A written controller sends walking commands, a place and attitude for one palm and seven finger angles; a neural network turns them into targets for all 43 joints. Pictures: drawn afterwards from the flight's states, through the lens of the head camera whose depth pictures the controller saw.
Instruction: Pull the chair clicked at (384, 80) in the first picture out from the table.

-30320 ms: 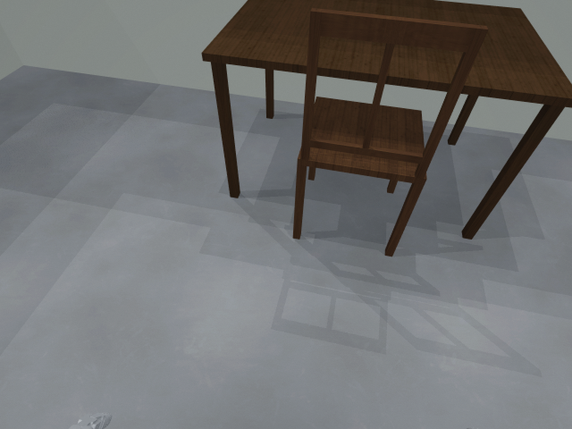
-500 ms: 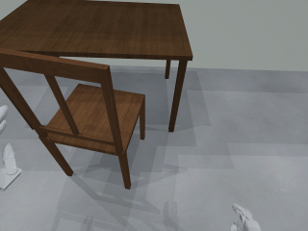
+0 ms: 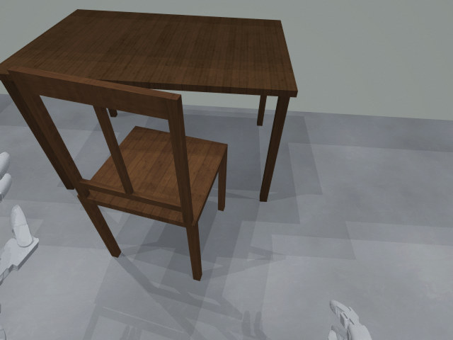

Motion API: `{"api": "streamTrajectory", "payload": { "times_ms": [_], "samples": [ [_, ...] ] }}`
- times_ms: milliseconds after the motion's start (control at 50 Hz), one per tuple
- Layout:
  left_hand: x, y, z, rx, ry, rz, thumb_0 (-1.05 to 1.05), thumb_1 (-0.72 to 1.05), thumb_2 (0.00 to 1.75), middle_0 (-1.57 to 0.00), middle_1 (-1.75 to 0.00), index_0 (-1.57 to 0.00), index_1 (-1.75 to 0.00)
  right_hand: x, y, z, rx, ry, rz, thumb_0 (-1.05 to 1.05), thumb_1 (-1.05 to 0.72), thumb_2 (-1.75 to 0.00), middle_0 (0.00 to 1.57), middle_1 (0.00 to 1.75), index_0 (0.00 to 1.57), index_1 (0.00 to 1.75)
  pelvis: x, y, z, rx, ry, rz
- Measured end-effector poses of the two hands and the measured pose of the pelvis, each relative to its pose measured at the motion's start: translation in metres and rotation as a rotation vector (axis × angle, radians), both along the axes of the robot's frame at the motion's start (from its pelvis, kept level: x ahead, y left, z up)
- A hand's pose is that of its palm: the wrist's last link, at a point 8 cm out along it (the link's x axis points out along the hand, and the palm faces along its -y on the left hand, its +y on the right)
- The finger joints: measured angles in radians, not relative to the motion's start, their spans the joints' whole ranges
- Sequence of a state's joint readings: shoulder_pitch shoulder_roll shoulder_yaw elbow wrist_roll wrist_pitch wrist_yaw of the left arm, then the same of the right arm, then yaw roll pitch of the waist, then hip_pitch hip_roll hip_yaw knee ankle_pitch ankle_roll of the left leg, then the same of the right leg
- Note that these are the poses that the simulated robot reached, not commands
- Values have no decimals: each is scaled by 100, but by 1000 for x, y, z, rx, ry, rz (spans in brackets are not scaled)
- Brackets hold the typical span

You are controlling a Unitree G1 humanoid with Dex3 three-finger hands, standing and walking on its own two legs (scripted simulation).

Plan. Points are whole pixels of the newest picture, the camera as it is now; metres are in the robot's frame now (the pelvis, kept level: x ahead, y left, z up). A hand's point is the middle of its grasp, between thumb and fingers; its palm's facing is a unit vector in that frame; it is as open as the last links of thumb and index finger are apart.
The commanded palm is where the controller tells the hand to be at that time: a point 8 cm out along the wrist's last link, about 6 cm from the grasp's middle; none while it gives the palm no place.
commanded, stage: stop stepping back and stand still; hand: left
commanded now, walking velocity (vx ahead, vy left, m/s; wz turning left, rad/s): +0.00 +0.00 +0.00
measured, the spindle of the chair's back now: (116, 154) +0.59 +0.35 -0.06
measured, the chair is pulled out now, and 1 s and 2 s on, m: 0.25 0.25 0.25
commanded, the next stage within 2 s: let the arm hang, fingers relaxed in 0.32 s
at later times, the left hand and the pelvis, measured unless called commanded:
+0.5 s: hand (63, 260) +0.22 +0.27 +0.07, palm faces +0.26 -0.84 -0.48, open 7.4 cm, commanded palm none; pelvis +0.01 +0.01 +0.00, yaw +1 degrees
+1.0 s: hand out of the picture -0.07 +0.19 -0.17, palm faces +0.05 -0.97 -0.23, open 7.3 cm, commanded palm none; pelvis -0.02 +0.01 +0.01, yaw +1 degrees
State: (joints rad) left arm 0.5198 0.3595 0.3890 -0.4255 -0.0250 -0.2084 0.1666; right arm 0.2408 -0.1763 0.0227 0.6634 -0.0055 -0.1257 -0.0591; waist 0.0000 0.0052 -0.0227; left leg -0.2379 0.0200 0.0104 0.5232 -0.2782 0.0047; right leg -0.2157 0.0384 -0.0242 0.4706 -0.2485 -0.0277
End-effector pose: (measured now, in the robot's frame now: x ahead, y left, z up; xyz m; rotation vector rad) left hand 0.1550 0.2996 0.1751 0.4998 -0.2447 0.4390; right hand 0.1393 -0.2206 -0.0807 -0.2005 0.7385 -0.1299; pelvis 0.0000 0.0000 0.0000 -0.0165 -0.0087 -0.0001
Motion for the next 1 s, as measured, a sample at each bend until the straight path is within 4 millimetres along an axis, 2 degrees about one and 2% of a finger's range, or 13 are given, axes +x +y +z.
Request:
{"api": "streamTrajectory", "payload": {
  "times_ms": [200, 420, 440, 460, 520, 560, 600, 640, 680, 740, 840, 920, 1000],
  "samples": [
    [20, -4, 1, 28, 59, -67, 1, 89, 90, -21, -30, -21, -30, 19, -8, 11, -26, -5, -20, 2, -90, -90, 20, 30, 20, 30, 10, 1, 3, 3, 8, -7],
    [18, 1, 1, 33, 89, -55, 1, 89, 90, -21, -30, -21, -30, 28, -14, 16, -46, -12, -37, 2, -90, -90, 20, 30, 20, 30, 12, 3, 5, 2, 15, -5],
    [19, 2, -7, 39, 113, -61, 1, 89, 90, -21, -30, -21, -30, 29, -14, 14, -37, -15, -18, 1, -90, -90, 20, 30, 20, 30, 11, 4, 4, 0, 21, 4],
    [23, 5, -24, 23, 179, -63, 1, 89, 90, -21, -30, -21, -30, 28, -14, 8, -28, -2, 7, 1, -90, -90, 20, 30, 20, 30, 9, 6, 3, 1, 27, 13],
    [27, 10, -113, -149, 503, -12, 0, 90, 90, -20, -30, -20, -30, 21, -15, -15, -15, 86, 43, 1, -90, -90, 20, 30, 20, 30, 4, 11, -2, 6, 34, 26],
    [12, 1, -179, -284, 749, 25, 0, 90, 90, -20, -30, -20, -30, 9, -14, -27, -9, 147, 42, 1, -90, -90, 20, 30, 20, 30, 1, 12, -4, 11, 27, 28],
    [-15, -19, -236, -399, 979, 36, 0, 91, 90, -20, -30, -19, -30, -9, -11, -33, -5, 209, 29, 1, -91, -90, 20, 30, 20, 30, -1, 12, -4, 16, 14, 26],
    [-50, -45, -279, -495, 1181, 27, 1, 91, 90, -20, -30, -19, -30, -31, -9, -38, -5, 281, 13, 1, -91, -90, 20, 30, 20, 30, -3, 11, -4, 20, 1, 21],
    [-89, -72, -307, -580, 1345, 14, 1, 91, 90, -20, -30, -19, -30, -57, -6, -41, -6, 361, -4, 1, -91, -90, 20, 30, 20, 30, -5, 10, -2, 19, -10, 17],
    [-126, -68, -319, -643, 1410, 117, -3, 101, 90, -21, -30, -20, -30, -96, -2, -45, -8, 499, -18, 1, -91, -90, 20, 30, 20, 30, -8, 6, 1, 12, -16, 26],
    [-183, -58, -319, -645, 1560, 196, -2, 100, 90, -21, -30, -20, -30, -151, 2, -52, 9, 672, -61, 1, -91, -90, 20, 30, 20, 30, -12, 6, 4, 6, -16, 30],
    [-216, -55, -312, -638, 1647, 252, -1, 96, 90, -20, -30, -20, -30, -180, 7, -56, 36, 743, -90, 1, -91, -90, 20, 30, 20, 30, -14, 8, 5, 8, -16, 27],
    [-232, -57, -307, -636, 1685, 279, 0, 94, 90, -20, -30, -20, -30, -196, 13, -60, 64, 771, -105, 1, -91, -90, 20, 30, 20, 30, -15, 9, 5, 12, -19, 22]
  ]
}}
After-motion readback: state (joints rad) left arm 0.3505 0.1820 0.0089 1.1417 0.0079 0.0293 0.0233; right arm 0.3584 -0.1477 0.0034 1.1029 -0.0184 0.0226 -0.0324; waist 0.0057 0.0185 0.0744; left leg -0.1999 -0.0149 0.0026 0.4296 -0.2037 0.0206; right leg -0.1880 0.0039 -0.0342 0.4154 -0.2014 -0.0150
